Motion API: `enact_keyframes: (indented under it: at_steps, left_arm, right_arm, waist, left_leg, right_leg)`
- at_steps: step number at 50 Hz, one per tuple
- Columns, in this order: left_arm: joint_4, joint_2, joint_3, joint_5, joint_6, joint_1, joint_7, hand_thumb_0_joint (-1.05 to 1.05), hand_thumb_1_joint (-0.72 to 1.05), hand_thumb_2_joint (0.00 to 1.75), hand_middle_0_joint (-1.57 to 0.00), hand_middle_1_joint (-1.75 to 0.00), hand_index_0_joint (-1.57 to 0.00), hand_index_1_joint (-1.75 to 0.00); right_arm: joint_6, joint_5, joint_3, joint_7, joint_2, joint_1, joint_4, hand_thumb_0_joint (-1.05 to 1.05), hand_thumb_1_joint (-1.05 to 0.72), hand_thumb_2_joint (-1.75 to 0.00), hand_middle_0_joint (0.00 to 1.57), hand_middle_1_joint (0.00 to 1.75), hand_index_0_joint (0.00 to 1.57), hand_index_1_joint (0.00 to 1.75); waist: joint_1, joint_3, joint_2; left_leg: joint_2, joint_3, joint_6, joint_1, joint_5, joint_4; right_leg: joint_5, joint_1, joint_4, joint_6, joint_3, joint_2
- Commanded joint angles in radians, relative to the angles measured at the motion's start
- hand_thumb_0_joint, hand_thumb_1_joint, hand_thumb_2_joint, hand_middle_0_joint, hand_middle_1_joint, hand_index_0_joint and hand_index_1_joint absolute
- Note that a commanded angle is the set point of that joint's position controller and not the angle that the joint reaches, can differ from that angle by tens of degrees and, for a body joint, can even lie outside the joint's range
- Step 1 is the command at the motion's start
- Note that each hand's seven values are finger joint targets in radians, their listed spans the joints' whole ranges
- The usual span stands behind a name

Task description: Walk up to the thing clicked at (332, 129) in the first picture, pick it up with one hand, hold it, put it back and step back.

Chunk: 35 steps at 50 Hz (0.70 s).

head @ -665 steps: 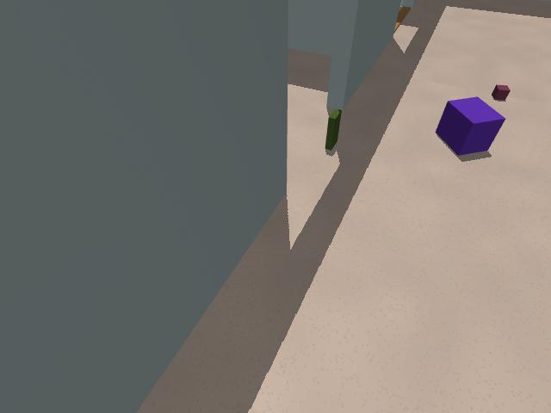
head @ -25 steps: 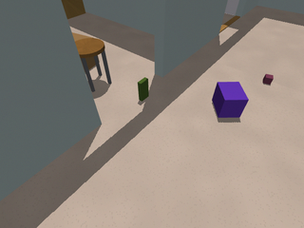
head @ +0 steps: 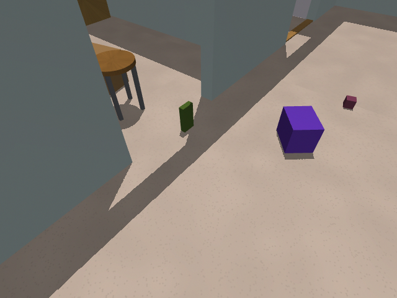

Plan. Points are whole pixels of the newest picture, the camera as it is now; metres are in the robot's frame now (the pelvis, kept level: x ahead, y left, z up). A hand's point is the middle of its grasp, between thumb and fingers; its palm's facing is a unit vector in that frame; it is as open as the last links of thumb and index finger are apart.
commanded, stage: stand
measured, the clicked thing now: (186, 117) +1.47 +0.16 -0.67
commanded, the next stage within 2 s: none
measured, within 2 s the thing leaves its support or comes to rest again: neither
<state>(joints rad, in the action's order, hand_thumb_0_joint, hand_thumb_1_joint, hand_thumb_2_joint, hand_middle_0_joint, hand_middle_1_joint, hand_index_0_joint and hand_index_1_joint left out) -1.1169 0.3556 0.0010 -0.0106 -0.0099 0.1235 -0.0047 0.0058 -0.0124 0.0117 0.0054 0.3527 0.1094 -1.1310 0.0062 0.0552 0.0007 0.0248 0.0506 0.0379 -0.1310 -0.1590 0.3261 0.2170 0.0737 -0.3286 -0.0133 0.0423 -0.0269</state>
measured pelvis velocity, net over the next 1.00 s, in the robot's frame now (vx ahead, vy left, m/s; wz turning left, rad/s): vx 0.00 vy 0.00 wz -0.01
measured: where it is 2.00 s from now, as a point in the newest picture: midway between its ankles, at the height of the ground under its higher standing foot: outside the picture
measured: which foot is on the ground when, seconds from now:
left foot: down 0.00-1.00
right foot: down 0.00-1.00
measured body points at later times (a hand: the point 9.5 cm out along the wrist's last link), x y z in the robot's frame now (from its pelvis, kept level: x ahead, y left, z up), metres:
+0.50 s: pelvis +0.01 +0.00 +0.00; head +0.02 +0.00 +0.45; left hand +0.08 +0.30 -0.13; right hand +0.08 -0.30 -0.13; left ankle +0.01 +0.14 -0.75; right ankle -0.02 -0.12 -0.75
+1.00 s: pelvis +0.00 +0.00 +0.00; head +0.01 +0.00 +0.45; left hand +0.07 +0.30 -0.13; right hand +0.07 -0.30 -0.13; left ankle +0.01 +0.14 -0.75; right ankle -0.02 -0.12 -0.75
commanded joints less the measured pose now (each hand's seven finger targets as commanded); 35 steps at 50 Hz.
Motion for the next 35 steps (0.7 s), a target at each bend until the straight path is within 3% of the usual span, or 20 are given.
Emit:
enact_keyframes:
  at_steps: [1, 7, 20, 26, 31, 35]
  left_arm:
    - [0.053, 0.223, 0.043, 0.004, -0.018, -0.028, 0.012, 0.0, 0.9, 0.9, -0.2, -0.3, -0.2, -0.3]
    - [0.053, 0.219, 0.042, 0.001, -0.019, -0.025, 0.012, 0.0, 0.9, 0.9, -0.2, -0.3, -0.2, -0.3]
    - [0.055, 0.216, 0.04, 0.004, -0.018, -0.02, 0.014, 0.0, 0.9, 0.9, -0.2, -0.3, -0.2, -0.3]
    - [0.055, 0.217, 0.04, 0.003, -0.018, -0.021, 0.016, 0.0, 0.9, 0.9, -0.2, -0.3, -0.2, -0.3]
    - [0.053, 0.216, 0.042, 0.004, -0.017, -0.025, 0.014, 0.0, 0.9, 0.9, -0.2, -0.3, -0.2, -0.3]
    - [0.054, 0.217, 0.044, 0.0, -0.019, -0.023, 0.013, 0.0, 0.9, 0.9, -0.2, -0.3, -0.2, -0.3]
  right_arm:
    - [0.018, 0.005, -0.039, -0.015, 0.209, -0.028, 0.05, 0.0, -0.9, -0.9, 0.2, 0.3, 0.2, 0.3]
    - [0.016, 0.004, -0.042, -0.014, 0.209, -0.03, 0.054, 0.0, -0.9, -0.9, 0.2, 0.3, 0.2, 0.3]
    - [0.02, 0.005, -0.043, -0.017, 0.211, -0.029, 0.055, 0.0, -0.9, -0.9, 0.2, 0.3, 0.2, 0.3]
    - [0.017, 0.005, -0.041, -0.017, 0.207, -0.026, 0.057, 0.0, -0.9, -0.9, 0.2, 0.3, 0.2, 0.3]
    - [0.017, 0.004, -0.041, -0.015, 0.208, -0.027, 0.056, 0.0, -0.9, -0.9, 0.2, 0.3, 0.2, 0.3]
    - [0.018, 0.004, -0.044, -0.016, 0.211, -0.034, 0.063, 0.0, -0.9, -0.9, 0.2, 0.3, 0.2, 0.3]
  waist:
    - [-0.005, -0.071, 0.005]
    - [-0.004, -0.068, 0.002]
    - [0.0, -0.112, 0.0]
    - [-0.003, -0.09, -0.012]
    - [-0.005, -0.049, 0.003]
    - [-0.004, -0.062, 0.0]
  left_leg:
    - [0.093, 0.06, -0.043, 0.021, 0.157, -0.038]
    - [0.094, 0.059, -0.044, 0.013, 0.141, -0.037]
    - [0.101, 0.048, -0.044, 0.046, 0.269, -0.009]
    - [0.099, 0.048, -0.045, 0.033, 0.244, -0.013]
    - [0.093, 0.05, -0.043, 0.014, 0.148, -0.044]
    - [0.096, 0.053, -0.046, 0.031, 0.157, -0.039]
  right_leg:
    - [-0.117, 0.019, 0.067, 0.031, -0.084, -0.111]
    - [-0.101, 0.023, 0.073, 0.03, -0.083, -0.11]
    - [-0.26, -0.02, 0.04, 0.028, -0.077, -0.114]
    - [-0.242, -0.012, 0.045, 0.027, -0.075, -0.111]
    - [-0.124, 0.021, 0.072, 0.029, -0.081, -0.105]
    - [-0.128, 0.024, 0.072, 0.028, -0.085, -0.107]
